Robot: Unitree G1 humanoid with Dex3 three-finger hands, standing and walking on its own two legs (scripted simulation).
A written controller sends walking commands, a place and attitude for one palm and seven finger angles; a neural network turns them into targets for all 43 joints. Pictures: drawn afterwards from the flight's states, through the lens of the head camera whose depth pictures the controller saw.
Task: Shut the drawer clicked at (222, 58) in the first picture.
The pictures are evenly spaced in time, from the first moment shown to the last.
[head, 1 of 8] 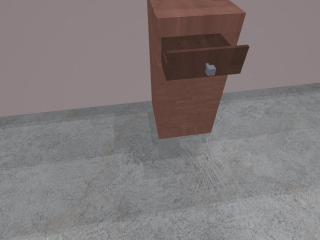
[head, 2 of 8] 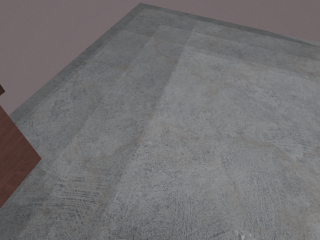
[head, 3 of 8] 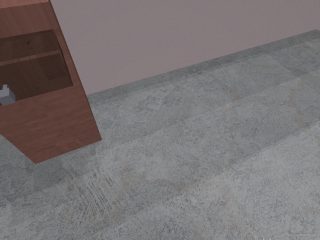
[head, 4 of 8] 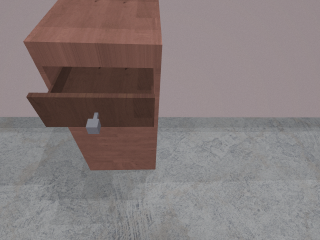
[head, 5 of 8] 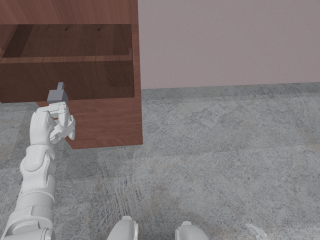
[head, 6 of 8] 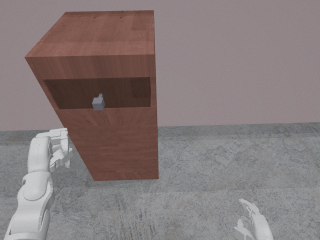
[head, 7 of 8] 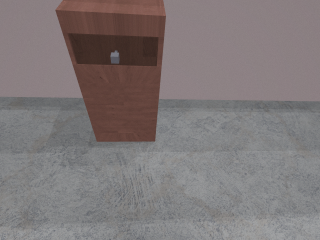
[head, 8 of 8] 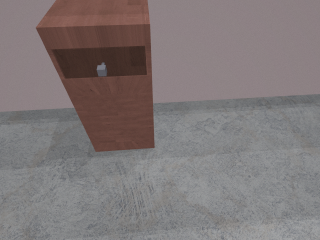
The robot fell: no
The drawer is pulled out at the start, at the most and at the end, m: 0.15 0.15 0.00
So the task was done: yes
